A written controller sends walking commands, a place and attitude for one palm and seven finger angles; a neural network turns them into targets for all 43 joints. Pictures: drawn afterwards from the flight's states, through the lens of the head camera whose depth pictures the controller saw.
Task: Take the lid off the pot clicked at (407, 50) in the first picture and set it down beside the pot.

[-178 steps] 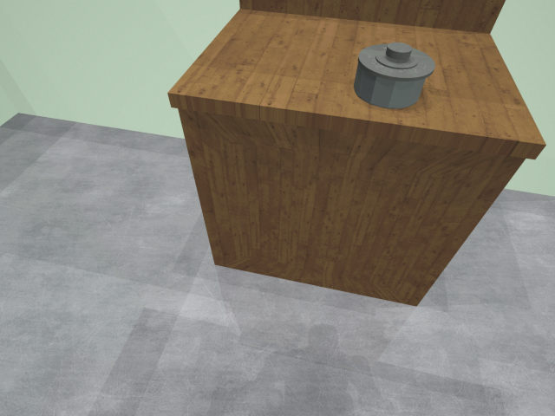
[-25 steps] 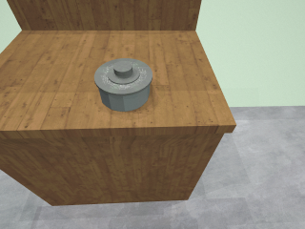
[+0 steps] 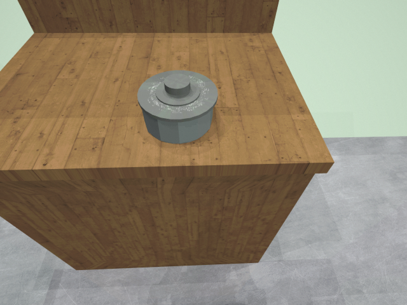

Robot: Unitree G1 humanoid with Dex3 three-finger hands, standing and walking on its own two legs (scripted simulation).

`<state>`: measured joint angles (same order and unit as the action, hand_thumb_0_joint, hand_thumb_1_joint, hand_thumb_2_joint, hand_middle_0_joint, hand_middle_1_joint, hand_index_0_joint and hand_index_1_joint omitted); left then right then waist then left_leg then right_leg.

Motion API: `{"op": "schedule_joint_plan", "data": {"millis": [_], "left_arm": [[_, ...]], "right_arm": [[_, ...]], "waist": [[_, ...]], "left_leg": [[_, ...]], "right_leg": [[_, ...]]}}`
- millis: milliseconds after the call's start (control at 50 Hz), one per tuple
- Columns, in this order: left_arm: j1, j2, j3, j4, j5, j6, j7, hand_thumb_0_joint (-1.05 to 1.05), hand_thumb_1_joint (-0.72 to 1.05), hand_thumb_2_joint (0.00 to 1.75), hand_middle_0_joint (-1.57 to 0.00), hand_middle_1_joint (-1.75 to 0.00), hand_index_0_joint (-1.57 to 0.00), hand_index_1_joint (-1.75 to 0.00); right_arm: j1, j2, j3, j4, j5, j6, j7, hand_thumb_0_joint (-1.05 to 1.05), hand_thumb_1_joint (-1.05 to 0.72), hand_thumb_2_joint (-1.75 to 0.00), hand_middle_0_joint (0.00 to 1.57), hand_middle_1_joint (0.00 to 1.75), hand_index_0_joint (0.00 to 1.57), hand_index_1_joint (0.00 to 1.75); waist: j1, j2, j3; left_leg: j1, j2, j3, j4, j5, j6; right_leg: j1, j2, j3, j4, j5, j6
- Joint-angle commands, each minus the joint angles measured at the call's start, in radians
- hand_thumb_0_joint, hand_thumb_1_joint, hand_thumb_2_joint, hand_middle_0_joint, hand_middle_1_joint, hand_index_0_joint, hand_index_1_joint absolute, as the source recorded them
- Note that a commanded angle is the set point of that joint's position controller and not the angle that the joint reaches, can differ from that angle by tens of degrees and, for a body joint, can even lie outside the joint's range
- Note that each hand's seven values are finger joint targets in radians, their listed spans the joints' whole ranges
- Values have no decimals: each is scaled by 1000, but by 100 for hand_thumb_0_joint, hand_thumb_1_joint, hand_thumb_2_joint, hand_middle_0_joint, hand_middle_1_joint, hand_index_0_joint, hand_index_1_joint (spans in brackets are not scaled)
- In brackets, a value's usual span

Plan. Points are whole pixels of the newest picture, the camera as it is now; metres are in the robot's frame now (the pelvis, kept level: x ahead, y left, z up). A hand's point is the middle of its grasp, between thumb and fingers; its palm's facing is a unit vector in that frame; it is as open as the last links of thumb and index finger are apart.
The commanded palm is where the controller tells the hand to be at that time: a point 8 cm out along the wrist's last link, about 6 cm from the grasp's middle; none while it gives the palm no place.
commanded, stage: look again from close up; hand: left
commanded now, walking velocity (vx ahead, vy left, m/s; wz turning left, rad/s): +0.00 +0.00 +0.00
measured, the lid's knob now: (177, 84) +0.51 +0.08 +0.17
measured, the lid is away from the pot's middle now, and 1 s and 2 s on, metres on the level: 0.00 0.00 0.00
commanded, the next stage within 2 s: lift the closed hand beside the body in 0.92 s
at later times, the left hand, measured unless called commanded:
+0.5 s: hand out of the picture +0.02 +0.19 -0.17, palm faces -0.01 -0.98 -0.22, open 7.4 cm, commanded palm none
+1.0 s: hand out of the picture +0.03 +0.17 -0.17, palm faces -0.01 -0.98 -0.21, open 7.4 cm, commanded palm none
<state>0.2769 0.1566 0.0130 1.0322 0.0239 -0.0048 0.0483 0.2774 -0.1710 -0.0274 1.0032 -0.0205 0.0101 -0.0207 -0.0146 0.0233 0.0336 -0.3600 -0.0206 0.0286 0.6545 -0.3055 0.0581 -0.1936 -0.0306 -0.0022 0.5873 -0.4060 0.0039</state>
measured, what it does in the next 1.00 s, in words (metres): stands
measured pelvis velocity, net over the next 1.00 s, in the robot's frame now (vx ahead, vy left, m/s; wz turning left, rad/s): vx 0.00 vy -0.01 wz -0.02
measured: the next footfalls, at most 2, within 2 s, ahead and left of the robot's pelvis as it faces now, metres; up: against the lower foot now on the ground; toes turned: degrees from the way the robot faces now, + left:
none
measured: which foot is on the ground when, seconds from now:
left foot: down 0.00-1.00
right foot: down 0.00-1.00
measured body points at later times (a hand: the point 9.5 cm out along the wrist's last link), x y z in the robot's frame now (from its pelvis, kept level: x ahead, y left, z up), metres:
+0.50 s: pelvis +0.00 +0.00 +0.01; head +0.03 +0.01 +0.45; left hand +0.03 +0.24 -0.15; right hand +0.08 -0.24 -0.14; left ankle +0.03 +0.08 -0.72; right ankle -0.06 -0.15 -0.72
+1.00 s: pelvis +0.00 -0.01 +0.01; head +0.03 +0.00 +0.46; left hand +0.03 +0.23 -0.15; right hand +0.05 -0.25 -0.14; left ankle +0.03 +0.08 -0.72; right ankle -0.06 -0.15 -0.72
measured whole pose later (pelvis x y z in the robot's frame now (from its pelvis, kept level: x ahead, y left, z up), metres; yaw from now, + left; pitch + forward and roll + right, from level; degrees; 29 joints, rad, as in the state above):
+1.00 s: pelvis +0.00 -0.01 +0.01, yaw -1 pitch +0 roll +0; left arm 0.25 0.21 0.01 1.02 0.02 0.00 0.03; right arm 0.20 -0.16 -0.02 1.05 -0.01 0.00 -0.02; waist 0.01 -0.03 0.07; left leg -0.28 -0.01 0.04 0.53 -0.25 0.04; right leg -0.13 -0.02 0.01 0.48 -0.35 0.03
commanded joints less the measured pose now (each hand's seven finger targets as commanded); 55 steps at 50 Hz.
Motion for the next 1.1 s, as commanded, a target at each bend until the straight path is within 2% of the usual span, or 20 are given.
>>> {"op": "schedule_joint_plan", "data": {"millis": [0, 20, 60, 120, 200, 260, 320, 400, 540, 680, 900, 960, 980, 1000, 1020, 1040, 1060, 1080], "left_arm": [[98, 84, 7, -49, -2, -14, 6, 0, 90, 90, -20, -30, -20, -30], [81, 103, 12, -55, -5, -12, 4, 0, 90, 90, -20, -30, -20, -30], [61, 118, 14, -68, -5, -9, 6, 0, 90, 90, -20, -30, -20, -30], [58, 138, 16, -80, -6, -3, 3, 0, 90, 90, -20, -30, -20, -30], [64, 148, 11, -81, -4, -3, 2, 0, 90, 90, -20, -30, -20, -30], [59, 160, 14, -88, -4, -1, -1, 0, 90, 90, -20, -30, -20, -30], [57, 171, 14, -88, -6, -4, -3, 0, 90, 90, -20, -30, -20, -30], [59, 174, 13, -83, -5, -4, -3, 0, 90, 90, -20, -30, -20, -30], [52, 173, 12, -72, -7, -3, -8, 0, 90, 90, -20, -30, -20, -30], [53, 165, 12, -58, -9, -6, -7, 0, 90, 90, -20, -30, -20, -30], [45, 159, 14, -53, -9, -6, -9, 0, 90, 90, -20, -30, -20, -30], [41, 158, 15, -54, -10, -5, -9, 0, 90, 90, -20, -30, -20, -30], [42, 156, 16, -56, -9, -6, -9, 0, 90, 90, -20, -30, -20, -30], [99, 131, 7, -27, 6, -27, 27, 0, 90, 90, -20, -30, -20, -30], [-527, 580, 267, -1213, -108, -168, 100, 0, 90, 90, -24, -35, -24, -35], [-49, 248, 21, -1112, -78, -104, 132, 0, 90, 90, -29, -40, -29, -40], [176, 97, 16, -1024, -68, 2, 151, 0, 90, 90, -33, -44, -33, -44], [254, 65, -7, -1031, -41, 37, 150, 0, 90, 90, -38, -49, -38, -49]], "right_arm": [[-4, -116, -14, -78, 8, -29, 2, 0, -90, -90, 20, 30, 20, 30], [-7, -118, -15, -83, 8, -30, 3, 0, -90, -90, 20, 30, 20, 30], [-12, -127, -18, -84, 8, -30, 3, 0, -90, -90, 20, 30, 20, 30], [-28, -139, -16, -86, 9, -32, 3, 0, -90, -90, 20, 30, 20, 30], [-62, -141, -17, -87, 13, -32, 2, 0, -90, -90, 20, 30, 20, 30], [-75, -144, -19, -89, 13, -32, 2, 0, -90, -90, 20, 30, 20, 30], [-74, -138, -18, -84, 13, -35, 1, 0, -90, -90, 20, 30, 20, 30], [-82, -134, -17, -74, 15, -35, -1, 0, -90, -90, 20, 30, 20, 30], [-89, -131, -16, -55, 16, -33, 0, 0, -90, -90, 20, 30, 20, 30], [-75, -125, -13, -31, 16, -37, -4, 0, -90, -90, 20, 30, 20, 30], [-61, -113, -13, -10, 16, -33, -3, 0, -90, -90, 20, 30, 20, 30], [-62, -114, -14, -10, 15, -34, -4, 0, -90, -90, 20, 30, 20, 30], [-56, -113, -13, -9, 15, -35, -4, 0, -90, -90, 20, 30, 20, 30], [-79, -153, -8, -53, 16, -39, 0, 0, -90, -90, 20, 30, 20, 30], [-134, -243, -28, -282, 45, -169, 2, 0, -90, -90, 20, 30, 20, 30], [-112, -155, 1, -304, 81, -267, -30, 0, -90, -90, 20, 30, 20, 30], [-132, -151, 2, -275, 71, -284, -25, 0, -90, -90, 20, 30, 20, 30], [-152, -144, 2, -301, 56, -295, -16, 0, -90, -90, 20, 30, 20, 30]], "waist": [[33, -30, -7], [30, -18, -30], [16, -10, -14], [23, 21, -30], [25, -24, -21], [25, -8, -29], [25, -30, -66], [23, -21, -56], [26, -23, -23], [27, -8, -38], [24, -30, -21], [26, -18, -15], [24, -17, -22], [23, 62, -44], [36, 219, -354], [53, 221, -429], [51, 205, -404], [60, 161, -315]], "left_leg": [[43, 132, -184, -191, 171, 29], [78, 121, -163, -183, 178, 19], [101, 119, -150, -180, 196, 10], [121, 132, -162, -208, 221, 18], [126, 120, -136, -195, 221, 11], [134, 119, -133, -202, 206, 10], [169, 115, -116, -183, 258, 6], [172, 111, -103, -173, 279, 0], [145, 105, -101, -189, 197, -7], [172, 113, -99, -191, 264, -9], [169, 108, -97, -206, 235, -18], [165, 112, -99, -213, 232, -17], [170, 113, -101, -214, 251, -16], [206, 131, -77, -58, 439, -34], [341, 14, -114, -166, 421, -42], [476, 59, -44, -180, 544, -73], [458, 58, -65, -218, 606, -74], [431, 52, -83, -230, 644, -71]], "right_leg": [[-50, -10, 25, -85, 94, -53], [-52, -21, 29, -85, 119, -55], [-77, -24, 37, -79, 135, -47], [-62, -14, 15, -67, 134, -34], [-60, -30, 40, -96, 182, -29], [-59, -34, 40, -102, 189, -25], [-41, -42, 48, -104, 242, -24], [-42, -52, 60, -116, 273, -23], [-39, -57, 70, -150, 236, -28], [-23, -57, 67, -150, 270, -26], [-19, -65, 70, -178, 258, -27], [-18, -59, 66, -178, 246, -26], [-14, -61, 65, -177, 255, -26], [-42, -85, 111, -182, 435, -26], [21, -31, 15, -160, 374, -30], [43, 0, -7, -124, 463, -60], [65, 8, -49, -138, 396, -49], [64, 22, -77, -148, 388, -39]]}}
